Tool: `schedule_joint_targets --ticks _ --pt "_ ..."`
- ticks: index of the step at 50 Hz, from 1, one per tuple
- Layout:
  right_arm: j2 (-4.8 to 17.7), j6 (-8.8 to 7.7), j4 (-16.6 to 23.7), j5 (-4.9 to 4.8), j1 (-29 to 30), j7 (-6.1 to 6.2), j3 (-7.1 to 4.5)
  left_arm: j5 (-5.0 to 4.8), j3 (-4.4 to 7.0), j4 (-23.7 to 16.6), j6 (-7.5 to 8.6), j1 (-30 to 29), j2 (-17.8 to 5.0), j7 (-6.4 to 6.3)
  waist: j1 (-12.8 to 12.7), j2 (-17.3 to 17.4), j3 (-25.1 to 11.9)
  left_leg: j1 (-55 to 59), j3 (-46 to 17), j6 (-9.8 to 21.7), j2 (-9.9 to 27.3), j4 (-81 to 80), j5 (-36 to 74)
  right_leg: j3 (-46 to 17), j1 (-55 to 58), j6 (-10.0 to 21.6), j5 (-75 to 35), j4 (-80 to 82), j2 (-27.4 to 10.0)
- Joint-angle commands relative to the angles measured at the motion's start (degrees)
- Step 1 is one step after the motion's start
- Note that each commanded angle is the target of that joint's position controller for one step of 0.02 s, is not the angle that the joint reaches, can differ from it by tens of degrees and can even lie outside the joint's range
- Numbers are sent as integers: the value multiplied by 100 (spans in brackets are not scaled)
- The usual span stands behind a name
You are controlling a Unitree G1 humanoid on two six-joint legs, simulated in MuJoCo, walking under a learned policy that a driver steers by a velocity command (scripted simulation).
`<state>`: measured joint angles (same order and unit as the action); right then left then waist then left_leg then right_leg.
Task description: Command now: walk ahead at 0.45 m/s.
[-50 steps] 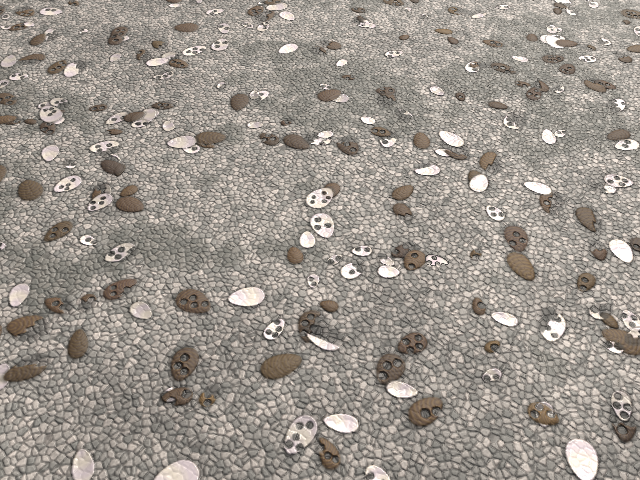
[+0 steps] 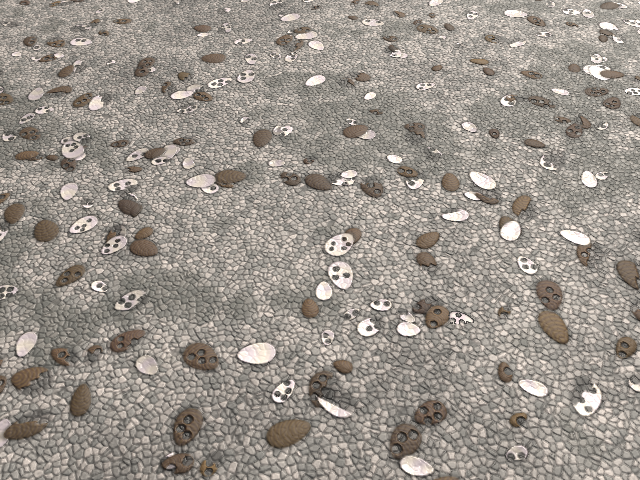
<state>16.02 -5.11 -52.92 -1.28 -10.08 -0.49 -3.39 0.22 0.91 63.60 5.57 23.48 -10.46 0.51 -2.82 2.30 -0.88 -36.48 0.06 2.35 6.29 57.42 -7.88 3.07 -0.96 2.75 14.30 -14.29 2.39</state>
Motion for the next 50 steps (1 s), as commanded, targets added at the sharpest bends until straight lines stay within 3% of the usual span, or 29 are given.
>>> schedule_joint_targets --ticks 1,5,8,10,11,12,13,14,15,16,17,18,19,21,22,25,30,34,36,38,39,40,41,42,43,44,45,47,50 --pt "62 -32 540 20 779 -29 34 4 138 -294 9 19 -988 -123 12 -539 778 -614 95 -168 12 -1159 695 -810 -316 739 -1723 884 -1295" --pt "40 -55 813 -26 1541 -125 102 -72 184 -245 -11 424 -1069 -166 -169 -585 943 -214 264 -108 -223 -2269 1200 -621 -151 745 -1639 1026 -1408" --pt "153 -99 972 -44 1726 -224 85 -120 241 -221 -69 463 -1095 -180 -28 -617 922 -172 165 124 -283 -2685 979 -542 530 654 -2258 701 -1658" --pt "391 -117 914 -36 1303 -244 -21 -85 307 -294 -126 302 -1246 -186 307 -808 482 565 291 307 -533 -2699 608 -470 874 531 -3948 48 -1731" --pt "584 -109 765 -41 698 -223 -128 -48 332 -329 -179 214 -1300 -184 648 -931 37 1362 427 432 -743 -2635 430 -374 912 457 -4985 -710 -1658" --pt "816 -80 464 -57 -299 -182 -263 -14 303 -391 -228 119 -1234 -179 1133 -908 -549 2690 481 591 -831 -2665 481 -182 490 292 -5229 -1917 -1398" --pt "1210 -45 248 21 -1305 -114 -367 72 206 -539 -229 216 -1006 -162 1370 -280 -1351 4598 -851 944 283 -2480 217 -59 -992 148 -3349 -3767 -1067" --pt "1449 -40 93 103 -1595 -164 -388 -7 -37 -529 -82 1054 -48 -68 802 1375 -2295 6239 -4000 1945 1637 -3501 -1477 -441 -3075 -161 1350 -5811 165" --pt "905 -57 108 64 -1413 -167 -246 -186 95 -518 102 570 -666 -28 1015 915 -1960 5976 -4492 1730 1483 -4130 -1967 -1169 -3713 -27 1724 -6549 -34" --pt "681 -93 178 42 -862 -143 -179 -327 189 -769 204 -80 -1003 -17 906 677 -966 5143 -3513 1449 1339 -4200 -1533 -995 -4145 70 1314 -6671 -334" --pt "568 -136 284 79 -486 -166 -121 -224 217 -868 271 -538 -1156 -65 810 -34 -495 4042 -2577 1190 1090 -4175 173 -923 -3684 130 843 -6297 -656" --pt "424 -159 287 162 -118 -192 -81 -186 272 -903 233 -577 -1026 -118 447 -192 -287 3397 -2085 1148 906 -4381 291 -809 -3534 126 427 -5984 -852" --pt "342 -196 286 220 20 -204 -56 -177 278 -888 151 -409 -948 -135 257 21 -298 2905 -1892 1194 823 -4583 317 -871 -3130 127 254 -5807 -1032" --pt "231 -217 187 164 -34 -218 -18 -169 258 -872 -21 -268 -697 -139 115 40 -82 2460 -1507 1269 684 -4915 264 -836 -2967 66 251 -5441 -1139" --pt "318 -217 130 136 -97 -185 -37 -151 269 -930 -67 -394 -694 -158 80 21 76 2287 -1324 1258 628 -5048 159 -776 -3066 22 177 -5145 -1180" --pt "593 -193 21 138 -494 -39 -99 -31 293 -1227 -83 -1143 -787 -173 244 -94 384 2406 -1034 1279 631 -5246 488 -692 -3754 -192 -669 -4154 -1262" --pt "678 -115 -115 57 -981 62 -110 -71 236 -1536 0 -2193 -669 -76 578 -14 444 2704 -399 937 320 -5219 690 -342 -3517 -257 -2106 -2300 -913" --pt "698 -15 -324 27 -1419 69 -127 -136 193 -1795 33 -2832 -690 48 774 35 579 3508 -422 906 596 -4932 767 -312 -3671 -178 -1909 -1696 -767" --pt "753 54 -373 20 -1461 89 -161 -146 209 -1914 71 -2931 -783 122 703 104 565 3956 -500 837 808 -4658 1108 -336 -3688 -37 -1488 -1497 -714" --pt "852 113 -338 19 -1299 107 -198 -150 291 -1873 102 -2548 -988 156 409 262 303 4162 -469 708 859 -4157 2239 -197 -3028 132 -1060 -1361 -518" --pt "847 145 -295 21 -1149 109 -190 -140 394 -1698 110 -1912 -1157 146 40 285 -82 4080 -290 596 682 -3431 3175 -29 -2127 267 -1066 -1240 -328" --pt "653 155 -225 58 -1146 105 -111 -104 547 -1402 113 -878 -1476 98 -372 168 -757 3389 -123 428 362 -2204 3119 -220 -525 493 -1204 -1381 -493" --pt "146 83 -65 121 -1579 65 60 33 699 -1255 99 65 -2066 47 -421 -826 -1760 1263 199 54 -322 42 1114 -2279 1915 1212 -908 -1440 -2024" --pt "-115 -42 -161 26 -1801 39 152 -28 638 -1167 50 267 -1854 56 -380 -1722 -2380 -51 -336 -61 -967 1411 -2422 -4343 2694 1684 -22 -532 -2774" --pt "577 -129 -92 -146 -1331 33 -37 -59 496 -1230 54 -82 -1421 50 -431 -1211 -1609 -618 -836 66 -617 1954 -2323 -3791 2084 1353 367 -355 -2564" --pt "703 -159 50 -212 -891 47 -78 -47 427 -1346 60 -561 -1199 26 -296 -974 -919 -728 -676 139 -304 1886 -1805 -2877 1233 1088 141 -229 -2377" --pt "635 -123 69 -156 -647 93 -99 -23 357 -1377 86 -981 -988 48 -115 -567 -412 -490 -588 133 -75 1502 -1340 -2195 348 904 -204 54 -2094" --pt "399 50 9 -79 -876 126 -148 53 316 -1348 151 -1316 -801 76 244 -803 -84 156 -654 102 193 1037 -827 -1413 -566 745 -625 433 -1813" --pt "157 234 56 -87 -864 128 -156 89 372 -1217 201 -1248 -914 39 388 -632 156 52 -675 53 214 787 -377 -683 -889 777 -1258 715 -1710"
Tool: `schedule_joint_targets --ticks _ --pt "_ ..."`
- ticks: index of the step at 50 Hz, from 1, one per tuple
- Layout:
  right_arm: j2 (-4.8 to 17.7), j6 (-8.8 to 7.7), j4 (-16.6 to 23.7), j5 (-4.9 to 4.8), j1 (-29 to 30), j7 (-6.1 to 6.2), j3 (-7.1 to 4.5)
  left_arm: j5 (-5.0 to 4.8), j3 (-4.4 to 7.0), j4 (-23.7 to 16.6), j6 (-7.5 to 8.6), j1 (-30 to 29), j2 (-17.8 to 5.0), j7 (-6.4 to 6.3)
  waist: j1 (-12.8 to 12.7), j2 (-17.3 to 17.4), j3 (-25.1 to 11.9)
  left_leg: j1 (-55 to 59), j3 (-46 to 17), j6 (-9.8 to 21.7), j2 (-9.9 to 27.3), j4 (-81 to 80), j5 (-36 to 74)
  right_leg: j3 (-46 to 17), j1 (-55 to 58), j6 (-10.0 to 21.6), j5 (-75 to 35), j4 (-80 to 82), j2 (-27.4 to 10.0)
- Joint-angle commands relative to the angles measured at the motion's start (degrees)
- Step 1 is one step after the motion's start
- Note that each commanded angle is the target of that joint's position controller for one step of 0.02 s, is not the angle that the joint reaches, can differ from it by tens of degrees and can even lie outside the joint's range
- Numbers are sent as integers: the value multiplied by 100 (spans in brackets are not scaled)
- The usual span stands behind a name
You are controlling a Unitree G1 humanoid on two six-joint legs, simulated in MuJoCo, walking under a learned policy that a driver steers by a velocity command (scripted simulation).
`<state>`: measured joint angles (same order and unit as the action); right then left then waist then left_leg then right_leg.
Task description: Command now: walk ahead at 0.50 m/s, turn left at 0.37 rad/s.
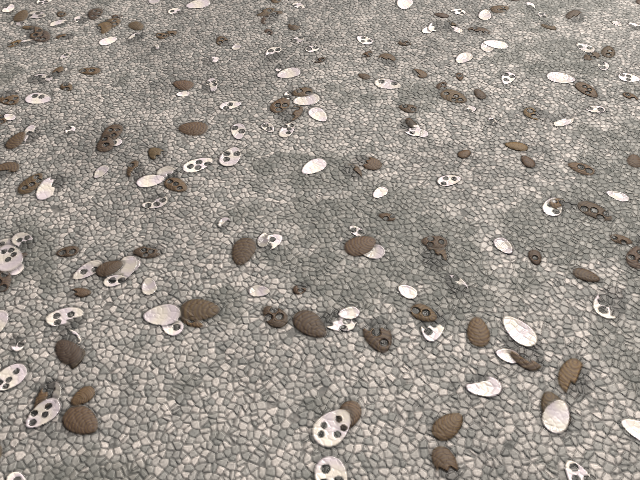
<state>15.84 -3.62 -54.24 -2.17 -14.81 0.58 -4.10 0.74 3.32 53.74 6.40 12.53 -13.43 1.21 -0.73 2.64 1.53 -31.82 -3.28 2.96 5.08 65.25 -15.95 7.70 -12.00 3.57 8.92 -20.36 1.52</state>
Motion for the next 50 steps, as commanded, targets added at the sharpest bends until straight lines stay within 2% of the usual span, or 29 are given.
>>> schedule_joint_targets --ticks 1,4,7,12,15,16,17,18,19,20,21,22,23,24,26,29,33,35,38,41,42,43,44,45,46,47,48,49,50 --pt "182 108 252 22 -255 20 -98 48 151 -198 121 -99 -678 -66 171 -626 -9 -603 -396 -45 331 -194 667 -952 243 723 -940 1357 -1629" --pt "170 72 439 76 187 -41 -110 46 174 -145 89 19 -747 -166 99 -567 115 -858 -335 -119 248 -1150 1546 -410 433 618 -1241 1411 -1511" --pt "27 42 682 113 816 -159 -31 4 206 -128 43 187 -902 -241 -103 -482 258 -731 102 -115 203 -2081 2091 -17 580 548 -1275 1491 -1522" --pt "-7 44 1175 93 1616 -346 25 -105 263 26 -159 734 -996 -278 -349 -405 487 -1192 501 87 53 -2781 1561 295 1777 471 -2074 1007 -1830" --pt "221 65 1339 62 1403 -438 -82 -147 327 -82 -282 548 -1219 -324 -15 -717 108 -333 993 368 -423 -2847 751 544 2032 299 -4588 70 -1868" --pt "394 77 1288 43 963 -442 -175 -152 347 -126 -329 466 -1307 -346 271 -845 -181 303 1118 502 -649 -2819 484 594 1975 232 -5366 -632 -1842" --pt "673 80 1120 24 174 -411 -328 -172 346 -180 -364 328 -1354 -357 731 -819 -607 1415 1143 693 -877 -3144 679 682 1652 93 -5438 -1691 -1691" --pt "1111 118 897 40 -760 -294 -538 -146 319 -274 -333 282 -1323 -365 1176 -459 -1103 3139 415 974 -625 -3468 857 694 449 -172 -4071 -3267 -1464" --pt "1784 146 990 15 -741 -199 -676 23 61 -614 -148 691 -446 -268 604 1265 -1630 5364 -2878 2129 1032 -3893 537 470 -2374 -638 1230 -5825 -173" --pt "1465 93 1090 136 -905 -207 -505 -192 53 -739 173 441 -698 -144 731 664 -2454 5854 -4556 2443 1549 -4790 131 -1151 -3182 -495 2404 -6531 89" --pt "1046 39 1051 208 -845 -202 -397 -411 125 -920 305 -235 -946 -83 877 306 -1802 5497 -3561 2023 1281 -4793 514 -1335 -3583 -306 2018 -6409 -238" --pt "831 -37 1072 153 -451 -225 -343 -368 102 -956 338 -311 -865 -101 569 -169 -1091 4557 -2694 1759 1001 -4759 1114 -1310 -3506 -239 1558 -5707 -527" --pt "600 -65 1157 123 -69 -219 -269 -173 145 -883 297 -358 -894 -167 346 -418 -818 3782 -2132 1557 765 -4839 1552 -1254 -3107 -254 1325 -5176 -738" --pt "569 -84 1246 155 154 -206 -246 -95 190 -892 232 -249 -940 -184 148 -225 -607 3087 -1879 1589 661 -4899 2209 -1258 -2652 -319 1224 -4916 -818" --pt "551 -93 1298 168 281 -159 -226 -73 208 -852 70 -8 -879 -161 -66 -227 -523 2463 -1568 1534 555 -5147 2315 -1196 -2253 -465 1051 -4380 -932" --pt "728 -114 1198 147 8 -51 -251 -11 122 -984 -44 -419 -621 -170 41 -132 -311 2032 -982 1396 381 -5348 2698 -973 -2285 -660 262 -3343 -906" --pt "757 -94 1075 132 -261 -15 -234 -73 43 -1152 -25 -1170 -511 -110 395 115 -168 1937 -560 1026 109 -5392 1920 -851 -1935 -611 -1341 -1711 -650" --pt "780 -100 977 128 -439 -30 -225 -124 37 -1237 0 -1454 -559 -68 537 205 -53 2095 -698 993 254 -5392 1491 -853 -1908 -551 -1626 -1342 -567" --pt "790 -71 841 115 -654 -24 -219 -131 55 -1384 61 -1729 -687 16 601 219 82 2763 -971 948 570 -5084 1553 -910 -2215 -351 -1226 -978 -506" --pt "880 -3 785 126 -640 18 -245 -130 108 -1368 118 -1415 -838 70 356 369 10 3243 -1112 784 772 -4656 2403 -828 -1902 -88 -568 -760 -383" --pt "872 22 814 121 -528 25 -233 -117 172 -1245 133 -980 -941 63 89 348 -229 3272 -936 675 592 -4178 3330 -640 -1277 42 -557 -561 -200" --pt "766 29 852 148 -473 19 -181 -79 274 -1026 139 -183 -1141 34 -267 265 -791 2943 -722 533 302 -3236 3738 -727 -59 253 -790 -644 -298" --pt "517 32 994 243 -459 27 -66 -13 353 -887 132 836 -1501 5 -634 -378 -1657 1951 -379 322 -134 -1528 2414 -1893 1532 656 -830 -751 -1298" --pt "45 -76 1005 110 -1300 -4 50 -16 438 -676 84 1195 -1779 66 -251 -2194 -2191 -236 -180 -49 -1038 287 -1322 -4538 3260 1506 493 -70 -2375" --pt "598 -144 928 50 -1019 -20 -26 -170 281 -717 68 1113 -1196 87 -457 -1574 -1819 -1003 -687 -12 -762 915 -1672 -4916 3178 1348 1578 302 -2304" --pt "823 -187 1067 -3 -444 -45 -88 -168 202 -799 38 720 -944 61 -473 -1080 -1028 -1303 -549 31 -487 967 -1141 -4055 2481 1082 1485 387 -2119" --pt "755 -199 1138 52 -111 -22 -70 -83 161 -901 4 282 -910 52 -307 -575 -578 -1075 -312 -13 -246 756 -691 -3405 1655 980 305 454 -1930" --pt "700 -182 1158 163 20 -2 -99 -23 114 -941 -6 22 -808 62 -153 -371 -279 -858 -219 -86 -118 472 -495 -2905 1033 972 -1037 511 -1764" --pt "648 -145 1137 210 -110 5 -116 37 79 -925 22 -19 -757 72 11 -530 -320 -391 -216 -143 -14 286 -483 -2444 655 936 -2533 439 -1640"
Over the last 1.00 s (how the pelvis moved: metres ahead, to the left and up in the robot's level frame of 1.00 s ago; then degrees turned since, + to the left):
0.58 -0.01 0.00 4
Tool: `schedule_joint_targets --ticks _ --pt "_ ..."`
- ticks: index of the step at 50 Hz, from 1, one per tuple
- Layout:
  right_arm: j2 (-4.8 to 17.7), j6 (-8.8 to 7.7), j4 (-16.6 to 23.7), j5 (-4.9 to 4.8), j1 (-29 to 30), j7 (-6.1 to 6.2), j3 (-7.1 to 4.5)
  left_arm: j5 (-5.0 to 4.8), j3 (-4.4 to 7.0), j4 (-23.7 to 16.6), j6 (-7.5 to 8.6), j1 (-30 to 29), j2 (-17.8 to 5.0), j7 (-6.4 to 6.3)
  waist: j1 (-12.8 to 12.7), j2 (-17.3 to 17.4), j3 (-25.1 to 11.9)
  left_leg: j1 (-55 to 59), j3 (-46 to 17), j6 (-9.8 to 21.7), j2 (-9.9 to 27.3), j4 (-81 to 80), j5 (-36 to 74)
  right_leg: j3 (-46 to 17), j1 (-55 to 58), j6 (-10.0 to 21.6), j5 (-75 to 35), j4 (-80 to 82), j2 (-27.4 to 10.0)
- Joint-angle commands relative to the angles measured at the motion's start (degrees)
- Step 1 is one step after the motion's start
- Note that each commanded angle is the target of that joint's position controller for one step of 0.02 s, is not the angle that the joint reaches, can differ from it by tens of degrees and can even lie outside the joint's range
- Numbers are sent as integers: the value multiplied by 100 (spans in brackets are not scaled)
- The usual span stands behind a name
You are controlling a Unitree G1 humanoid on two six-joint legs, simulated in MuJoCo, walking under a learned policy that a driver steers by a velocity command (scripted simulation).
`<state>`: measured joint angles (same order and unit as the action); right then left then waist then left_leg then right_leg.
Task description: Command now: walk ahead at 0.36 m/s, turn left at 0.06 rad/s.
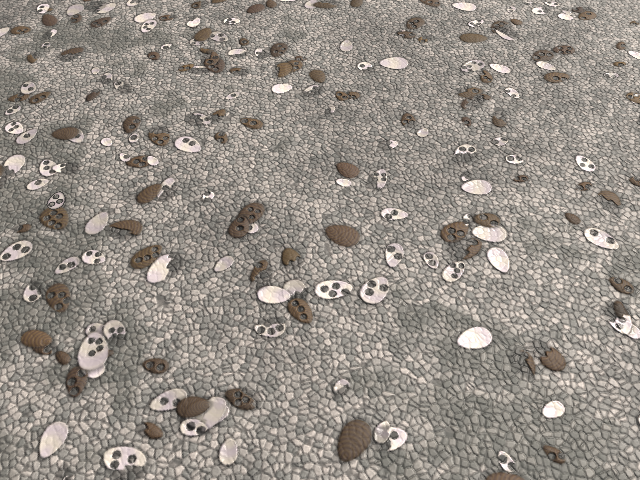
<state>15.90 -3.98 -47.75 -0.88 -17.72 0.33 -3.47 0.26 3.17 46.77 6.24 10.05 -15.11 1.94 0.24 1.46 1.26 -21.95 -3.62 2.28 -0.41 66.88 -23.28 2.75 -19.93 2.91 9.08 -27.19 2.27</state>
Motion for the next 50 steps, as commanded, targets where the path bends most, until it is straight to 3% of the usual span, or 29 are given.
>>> schedule_joint_targets --ticks 1,3,4,5,7,11,14,15,16,17,18,19,21,23,27,30,36,48,50 --pt "506 -57 453 65 -44 40 -167 85 86 -170 50 184 -582 0 73 -557 -429 -1134 -142 -167 561 -135 235 -1657 1343 1051 -3240 1122 -1650" --pt "312 49 420 89 -47 93 -125 96 54 -59 67 189 -518 -41 126 -513 -526 -822 -19 -283 561 -634 483 -1151 1025 1049 -4167 1247 -1451" --pt "185 73 475 78 1 97 -73 80 81 -17 57 98 -677 -74 210 -725 -467 -806 15 -359 575 -1143 612 -948 936 1127 -4648 1194 -1513" --pt "149 79 501 100 126 89 -30 24 109 -13 9 3 -748 -111 171 -721 -453 -727 106 -407 557 -1644 929 -705 910 1062 -4700 1195 -1389" --pt "165 68 507 88 457 72 -25 2 141 86 -106 182 -859 -170 17 -630 -631 -429 279 -399 394 -2368 1675 -436 1001 871 -4316 1205 -1169" --pt "255 107 588 81 924 35 -41 -34 113 296 -232 396 -834 -194 -174 -631 -632 -171 203 -318 307 -3182 2137 -556 1294 815 -3538 1080 -1322" --pt "359 86 573 143 901 13 -91 -105 90 358 -304 202 -788 -209 10 -610 -514 273 252 -93 213 -3959 2271 -707 1297 640 -2772 622 -1316" --pt "472 69 499 186 742 26 -135 -106 61 410 -309 323 -700 -210 72 -464 -559 742 190 27 236 -4419 3011 -705 1228 435 -2339 353 -1109" --pt "789 59 480 237 584 71 -204 13 13 406 -272 508 -560 -215 -4 -103 -823 1486 -278 214 739 -4235 4947 -540 925 164 -1640 -65 -797" --pt "901 114 478 257 628 109 -207 112 -63 539 -219 1248 -273 -190 -415 626 -1267 2543 -887 819 1432 -3813 6072 -381 192 -131 126 -438 -452" --pt "391 188 436 211 627 93 -95 78 -109 613 -267 1188 -211 -221 -238 799 -1470 2467 -1190 1171 1643 -3880 5474 -344 140 -307 1268 -619 -387" --pt "199 232 416 163 787 58 -33 32 -86 558 -360 911 -340 -243 -231 708 -1240 2117 -1243 1112 1519 -4052 4533 -381 121 -355 1478 -498 -421" --pt "324 290 494 141 1321 -10 -49 39 -65 563 -596 725 -474 -308 -343 511 -777 1195 -925 668 1085 -4222 2762 -376 480 -300 907 95 -462" --pt "423 262 483 138 1460 -35 -85 48 -25 650 -693 677 -644 -324 -283 300 -386 945 -477 345 674 -4152 2380 -350 432 -203 844 225 -453" --pt "362 184 223 106 1253 11 -94 25 -37 790 -633 644 -571 -345 -178 37 -686 1459 -297 381 582 -3749 3708 -399 641 -229 116 246 -527" --pt "349 220 78 100 1292 39 -102 8 -39 891 -631 598 -516 -352 -159 -82 -684 1558 -260 443 562 -3687 3809 -372 667 -270 18 233 -512" --pt "312 320 -180 88 1436 67 -112 16 -53 1089 -682 667 -434 -384 -170 -99 -358 1363 -192 372 464 -3843 2913 -336 574 -245 441 321 -489" --pt "282 416 -669 84 1480 144 -100 27 -114 1333 -569 951 -285 -413 -101 -121 -10 1341 -93 215 320 -4028 1907 -348 236 -201 1019 521 -510" --pt "282 436 -796 59 1357 151 -105 -8 -97 1399 -576 1121 -317 -427 -98 -243 50 1198 82 179 126 -3988 299 -424 143 -56 2169 689 -529"
Over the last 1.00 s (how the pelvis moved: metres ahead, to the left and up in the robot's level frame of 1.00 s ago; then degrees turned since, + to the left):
0.57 0.09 -0.01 22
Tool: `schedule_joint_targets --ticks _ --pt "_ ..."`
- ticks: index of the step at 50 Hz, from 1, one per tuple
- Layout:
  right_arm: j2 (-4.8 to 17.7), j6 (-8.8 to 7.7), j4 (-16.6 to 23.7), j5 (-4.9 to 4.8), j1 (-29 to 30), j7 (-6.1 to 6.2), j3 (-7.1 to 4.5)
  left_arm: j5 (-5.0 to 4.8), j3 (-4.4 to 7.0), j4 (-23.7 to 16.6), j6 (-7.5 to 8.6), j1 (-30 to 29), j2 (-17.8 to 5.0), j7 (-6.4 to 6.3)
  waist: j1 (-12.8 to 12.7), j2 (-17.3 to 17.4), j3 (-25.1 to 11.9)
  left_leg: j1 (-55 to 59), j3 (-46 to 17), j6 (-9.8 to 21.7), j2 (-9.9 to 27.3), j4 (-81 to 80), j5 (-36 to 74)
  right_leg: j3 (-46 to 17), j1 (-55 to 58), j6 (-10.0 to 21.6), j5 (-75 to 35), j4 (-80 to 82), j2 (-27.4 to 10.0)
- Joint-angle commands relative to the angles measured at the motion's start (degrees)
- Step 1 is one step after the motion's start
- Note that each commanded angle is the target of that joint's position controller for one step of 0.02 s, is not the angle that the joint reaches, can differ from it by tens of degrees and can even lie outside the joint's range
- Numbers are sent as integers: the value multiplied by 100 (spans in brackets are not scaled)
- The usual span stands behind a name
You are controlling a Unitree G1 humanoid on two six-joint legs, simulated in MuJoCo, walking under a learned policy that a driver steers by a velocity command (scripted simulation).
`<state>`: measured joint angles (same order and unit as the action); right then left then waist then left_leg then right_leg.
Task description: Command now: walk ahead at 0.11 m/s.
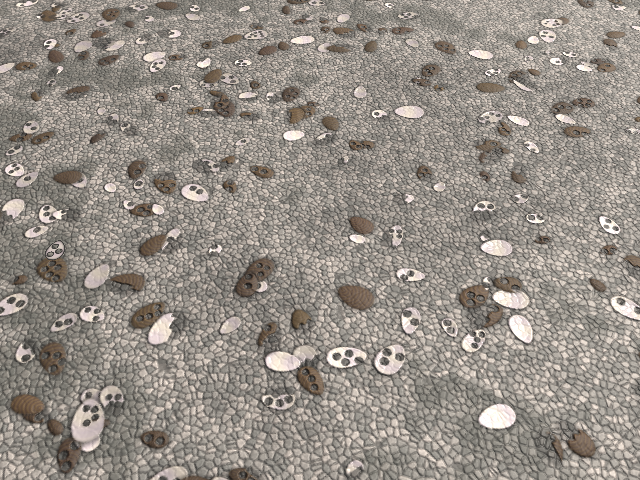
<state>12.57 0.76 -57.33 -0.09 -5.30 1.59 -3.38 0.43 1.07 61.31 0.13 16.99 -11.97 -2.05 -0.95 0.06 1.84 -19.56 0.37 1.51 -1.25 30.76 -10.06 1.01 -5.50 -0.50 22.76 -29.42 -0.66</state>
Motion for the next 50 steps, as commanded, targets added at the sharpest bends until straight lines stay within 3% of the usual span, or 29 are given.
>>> schedule_joint_targets --ticks 1,3,4,6,8,10,11,12,13,14,15,16,19,21,24,28,31,32,33,34,35,36,38,39,41,45,47,48,50 --pt "675 -47 141 -45 118 27 -139 -52 152 -112 38 394 -758 -45 10 -237 169 665 -176 233 66 -226 -1829 -420 -1378 447 1403 1000 -326" --pt "660 -164 230 -68 417 -15 -144 -101 233 -150 110 683 -974 -59 -186 -509 549 -176 85 141 -117 333 -2028 -1253 -1207 859 2300 1548 -879" --pt "567 -264 297 -125 581 -68 -132 -143 295 -151 173 694 -1151 -70 -205 -863 815 -643 310 109 -151 884 -1402 -1873 -983 1084 2401 1962 -1406" --pt "521 -431 318 -139 549 -158 -127 -152 333 -203 309 477 -1137 -65 -86 -955 1091 -1207 98 236 256 1369 -1103 -2250 -626 1265 1544 1981 -1922" --pt "470 -571 261 -181 322 -208 -140 -206 292 -243 362 422 -943 10 104 -765 1000 -708 242 302 236 564 -1231 -1829 -526 1065 522 1609 -1613" --pt "665 -622 -144 -179 -754 -202 -288 -208 290 -397 354 133 -984 72 590 -638 485 1338 354 259 -93 -181 -572 -1240 -1286 768 -939 748 -977" --pt "1123 -643 -320 -132 -1579 -161 -440 -225 253 -559 384 -86 -842 85 918 125 95 2419 -863 559 659 -743 -929 -618 -2090 448 -1712 -784 -412" --pt "1628 -644 -446 -101 -2337 -187 -535 -223 160 -771 460 53 -429 41 1009 1629 -579 3376 -3261 1306 2042 -1782 -1660 -34 -3176 98 -40 -2872 296" --pt "1076 -710 -420 -2 -2102 -203 -320 -311 256 -794 515 -64 -674 37 832 1083 -471 2982 -3989 1459 2473 -2033 -1822 -884 -3549 200 843 -4099 197" --pt "751 -744 -267 -17 -1568 -199 -188 -413 299 -807 535 -24 -733 75 551 702 1 2522 -3254 1255 2401 -2035 -1865 -1068 -3767 396 445 -4418 -110" --pt "618 -765 -144 -28 -1231 -213 -126 -384 304 -763 540 -17 -652 95 405 447 125 2211 -2484 995 2117 -2075 -1554 -1043 -3635 512 -93 -4240 -335" --pt "577 -760 -130 -33 -1034 -217 -94 -354 349 -767 506 -63 -591 84 287 389 295 1982 -1943 820 1916 -2252 -1378 -971 -3653 547 -483 -3958 -466" --pt "478 -732 -218 96 -1126 -164 -1 -259 414 -717 359 40 -503 119 127 426 301 1534 -632 679 1459 -2101 1369 -693 -3040 410 -800 -3448 -460" --pt "734 -689 -248 122 -1174 -95 -27 -186 390 -859 295 -196 -377 130 60 274 244 1469 -242 797 1463 -2009 2622 -481 -3047 219 -952 -2876 -408" --pt "860 -583 -217 94 -1028 -4 -13 -110 256 -1129 244 -849 -149 166 113 357 138 1102 291 798 1295 -1903 3203 -91 -2460 45 -1512 -1523 -419" --pt "952 -480 -360 -13 -1259 -24 -36 -107 257 -1263 169 -1215 -399 208 207 532 -58 1335 272 802 1431 -1452 3429 67 -1924 141 -1698 -768 -220" --pt "917 -428 -387 -114 -1078 -32 -50 -26 375 -1104 202 -739 -697 211 -181 395 -309 1455 277 526 1269 -520 3459 176 -979 494 -2334 253 44" --pt "853 -442 -430 -33 -1319 -42 -31 -3 500 -1026 224 -409 -1102 167 -245 10 -600 1163 461 237 944 169 2839 -178 -157 668 -4191 356 -269" --pt "525 -480 -409 157 -1736 -56 71 89 543 -984 207 -22 -1438 127 -75 -757 -1305 18 688 -129 426 1380 492 -1273 1371 1260 -6432 -153 -1303" --pt "136 -425 -496 96 -1969 -66 203 89 409 -849 188 198 -1035 156 -125 -1380 -2041 -268 254 -386 103 2541 -2728 -2393 1581 2075 -6255 274 -2202" --pt "434 -328 -464 -57 -1648 -66 102 -4 321 -859 200 -51 -780 207 -94 -915 -1801 -370 -210 -433 263 3026 -3133 -2353 1032 1944 -4760 585 -1947" --pt "499 -244 -333 -138 -1270 -27 82 -44 299 -940 222 -562 -768 205 3 -803 -1167 -705 -167 -432 372 3156 -3006 -1974 428 1694 -3714 824 -1737" --pt "598 -88 -300 -38 -945 115 13 34 265 -1102 237 -1270 -716 162 202 -355 -587 -532 -209 -410 565 2764 -2410 -1535 -673 1279 -2249 1315 -1372" --pt "512 -32 -315 -39 -1090 148 25 85 292 -1118 220 -1491 -832 142 368 -683 -527 -194 -211 -423 607 2377 -2164 -1465 -1130 1286 -1806 1433 -1374" --pt "455 -13 -378 5 -1145 186 34 113 276 -1086 197 -1482 -719 112 364 -714 -534 242 -100 -420 527 1705 -1847 -1193 -1425 1268 -1581 1506 -1161" --pt "383 -8 -545 78 -1233 104 55 -50 250 -944 132 -1437 -669 59 486 -580 -595 1278 183 -227 332 58 -169 -871 -1812 954 -74 1492 -878" --pt "618 11 -427 190 -1058 72 54 -27 213 -763 107 -1108 -542 75 329 -242 -192 1253 -224 34 703 -647 -205 -682 -2015 444 802 1332 -558" --pt "930 0 -427 92 -853 87 -3 -6 240 -783 77 -960 -539 59 34 384 79 372 -288 208 739 -788 -1392 -290 -1600 246 471 1238 -202" --pt "647 -126 -396 82 -577 80 60 21 240 -732 76 -1031 -556 11 16 616 206 -421 -357 82 681 -1251 -1938 -133 -673 153 -489 740 -86"
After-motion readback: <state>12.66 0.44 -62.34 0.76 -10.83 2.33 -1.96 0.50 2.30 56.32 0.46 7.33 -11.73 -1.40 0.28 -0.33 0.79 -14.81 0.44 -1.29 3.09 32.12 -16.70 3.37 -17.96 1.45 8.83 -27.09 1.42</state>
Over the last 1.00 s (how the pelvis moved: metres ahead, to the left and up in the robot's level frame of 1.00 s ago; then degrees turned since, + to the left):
0.14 0.03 0.00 0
